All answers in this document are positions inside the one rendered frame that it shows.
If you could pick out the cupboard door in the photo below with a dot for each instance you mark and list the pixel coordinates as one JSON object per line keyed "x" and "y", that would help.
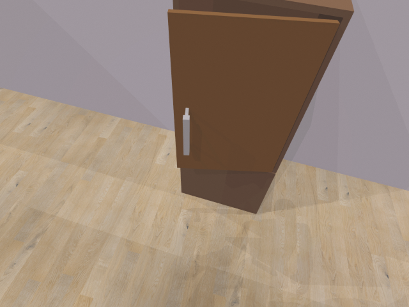
{"x": 244, "y": 79}

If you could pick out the handle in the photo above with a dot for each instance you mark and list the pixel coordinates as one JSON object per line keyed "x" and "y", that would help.
{"x": 186, "y": 132}

